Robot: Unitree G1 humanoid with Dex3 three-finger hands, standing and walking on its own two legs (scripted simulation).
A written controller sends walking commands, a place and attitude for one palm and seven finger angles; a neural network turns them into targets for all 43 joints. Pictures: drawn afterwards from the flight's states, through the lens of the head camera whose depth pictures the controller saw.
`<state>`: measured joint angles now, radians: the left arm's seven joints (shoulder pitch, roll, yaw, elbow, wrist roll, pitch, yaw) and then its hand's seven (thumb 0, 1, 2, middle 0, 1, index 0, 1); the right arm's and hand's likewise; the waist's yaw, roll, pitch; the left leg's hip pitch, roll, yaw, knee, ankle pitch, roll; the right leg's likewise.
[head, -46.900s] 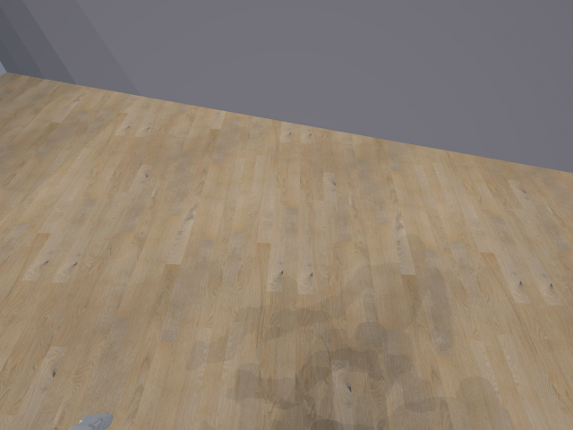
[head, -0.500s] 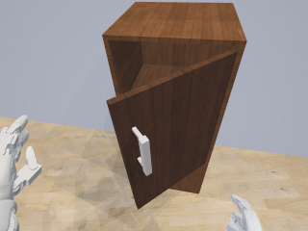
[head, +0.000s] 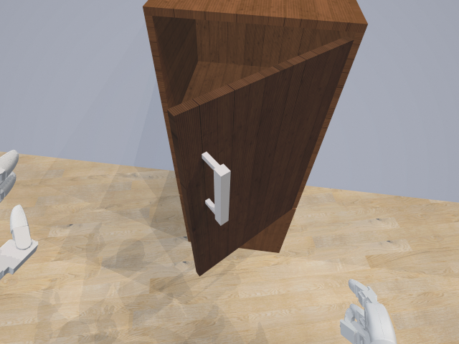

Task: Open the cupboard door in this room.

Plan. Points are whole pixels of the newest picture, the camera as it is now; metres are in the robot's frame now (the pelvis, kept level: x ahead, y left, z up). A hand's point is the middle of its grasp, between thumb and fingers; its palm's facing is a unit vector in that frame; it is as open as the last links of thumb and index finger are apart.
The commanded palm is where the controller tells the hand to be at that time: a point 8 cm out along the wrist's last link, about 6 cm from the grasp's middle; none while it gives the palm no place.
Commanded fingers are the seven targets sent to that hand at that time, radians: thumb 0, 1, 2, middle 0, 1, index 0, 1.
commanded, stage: step back with the hand held close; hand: left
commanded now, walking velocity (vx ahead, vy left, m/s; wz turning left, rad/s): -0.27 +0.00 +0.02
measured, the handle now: (215, 190) +0.36 +0.05 +0.07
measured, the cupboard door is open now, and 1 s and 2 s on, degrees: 45 45 45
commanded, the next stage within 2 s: stop stepping back and stand still in 0.76 s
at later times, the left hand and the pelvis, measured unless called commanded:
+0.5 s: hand out of the picture +0.13 +0.29 +0.18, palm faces +0.46 -0.76 -0.46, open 7.4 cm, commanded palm +0.06 +0.32 +0.18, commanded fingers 0.00 0.90 0.90 -0.20 -0.30 -0.20 -0.30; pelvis -0.07 +0.02 +0.00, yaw +2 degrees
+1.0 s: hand out of the picture +0.04 +0.25 +0.17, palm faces +0.29 -0.80 -0.52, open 7.4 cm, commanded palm -0.03 +0.29 +0.18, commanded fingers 0.00 0.90 0.90 -0.20 -0.30 -0.20 -0.30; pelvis -0.17 +0.00 +0.00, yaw -2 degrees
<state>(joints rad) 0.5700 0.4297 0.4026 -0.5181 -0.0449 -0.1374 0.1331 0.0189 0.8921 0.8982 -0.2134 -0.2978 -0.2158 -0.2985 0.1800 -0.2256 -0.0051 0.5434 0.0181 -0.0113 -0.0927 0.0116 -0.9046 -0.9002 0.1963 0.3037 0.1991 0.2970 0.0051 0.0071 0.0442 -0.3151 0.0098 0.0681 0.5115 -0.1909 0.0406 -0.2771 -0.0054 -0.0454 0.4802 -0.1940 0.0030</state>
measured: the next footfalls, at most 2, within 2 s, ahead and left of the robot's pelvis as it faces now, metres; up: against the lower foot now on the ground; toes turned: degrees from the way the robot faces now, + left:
right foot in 0.66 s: -0.16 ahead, -0.10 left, +0.00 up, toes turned -2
left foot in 1.26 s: -0.19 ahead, +0.13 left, +0.00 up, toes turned +1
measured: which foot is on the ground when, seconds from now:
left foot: down 0.00-1.00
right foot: down 0.00-0.36, up 0.38-0.64, down 0.66-1.00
